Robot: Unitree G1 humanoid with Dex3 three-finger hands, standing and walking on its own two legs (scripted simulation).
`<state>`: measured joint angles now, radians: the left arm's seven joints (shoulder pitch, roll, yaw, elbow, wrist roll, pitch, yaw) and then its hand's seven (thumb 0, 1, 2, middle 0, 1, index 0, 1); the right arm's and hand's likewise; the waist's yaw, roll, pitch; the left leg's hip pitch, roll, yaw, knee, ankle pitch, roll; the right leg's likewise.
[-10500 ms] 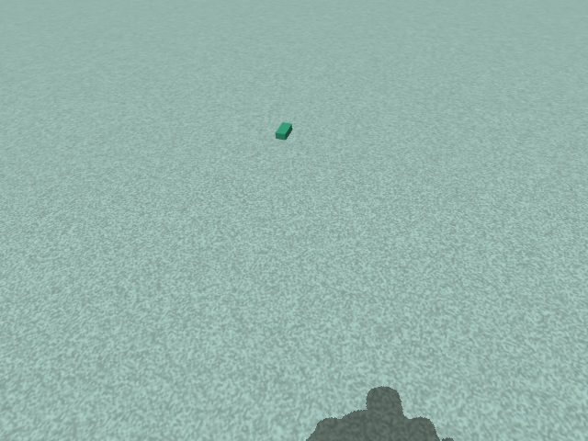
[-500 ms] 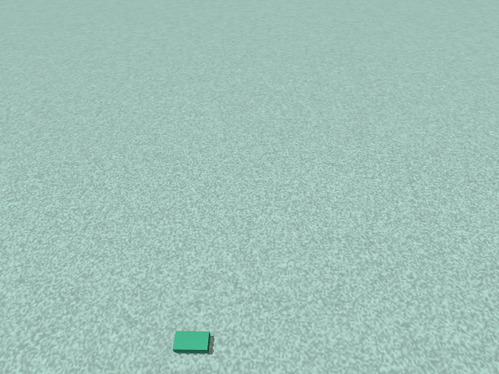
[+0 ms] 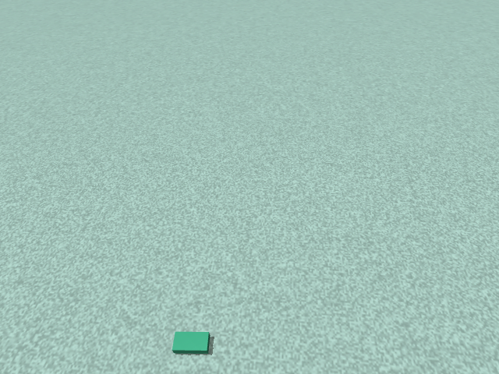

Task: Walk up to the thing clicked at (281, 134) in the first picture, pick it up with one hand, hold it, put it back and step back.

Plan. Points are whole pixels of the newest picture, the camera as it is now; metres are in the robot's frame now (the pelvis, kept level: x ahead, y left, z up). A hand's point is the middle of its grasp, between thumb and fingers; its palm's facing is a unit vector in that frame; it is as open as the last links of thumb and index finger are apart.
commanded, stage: stand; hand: left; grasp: from above
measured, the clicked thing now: (191, 342) +0.41 +0.25 -0.76
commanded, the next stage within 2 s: rise first in 0.44 s
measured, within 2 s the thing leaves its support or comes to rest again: neither
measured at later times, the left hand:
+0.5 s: hand out of the picture +0.06 +0.25 -0.16, palm faces -0.02 -0.94 -0.34, open 7.4 cm
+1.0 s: hand out of the picture +0.13 +0.26 -0.20, palm faces -0.09 -0.92 -0.39, open 12.5 cm
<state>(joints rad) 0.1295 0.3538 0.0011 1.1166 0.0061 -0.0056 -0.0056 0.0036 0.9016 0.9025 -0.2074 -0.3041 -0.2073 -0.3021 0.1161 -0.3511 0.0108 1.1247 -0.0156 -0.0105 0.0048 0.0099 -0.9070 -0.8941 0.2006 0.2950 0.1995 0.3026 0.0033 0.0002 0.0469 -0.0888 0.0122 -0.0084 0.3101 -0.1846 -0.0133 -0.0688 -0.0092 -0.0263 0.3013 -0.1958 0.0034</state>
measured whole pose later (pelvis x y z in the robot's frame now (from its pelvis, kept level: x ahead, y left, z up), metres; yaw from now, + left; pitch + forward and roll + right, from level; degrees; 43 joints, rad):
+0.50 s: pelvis +0.00 +0.00 +0.00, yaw +0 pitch -2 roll +0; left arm 0.14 0.35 0.00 1.12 0.01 -0.01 -0.01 0.00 0.90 0.90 -0.21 -0.30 -0.21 -0.30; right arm 0.12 -0.35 0.01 1.13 -0.02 -0.01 0.01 0.01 -0.91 -0.89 0.20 0.30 0.20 0.30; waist 0.00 0.00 0.05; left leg -0.09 0.01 -0.01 0.31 -0.18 -0.01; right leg -0.07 -0.01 -0.03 0.30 -0.19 0.00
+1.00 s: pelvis -0.02 +0.01 -0.05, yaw -1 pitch +11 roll -1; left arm 0.05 0.32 0.14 0.88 0.17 0.13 0.00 0.00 -0.21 0.90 -0.16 -0.95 -0.17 -0.93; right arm 0.26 -0.25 -0.03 0.67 0.02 -0.06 0.00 0.01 -0.91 -0.89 0.20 0.29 0.20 0.30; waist -0.03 0.00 -0.07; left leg -0.63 0.02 0.00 0.84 -0.40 0.00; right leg -0.61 0.00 -0.01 0.81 -0.40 0.01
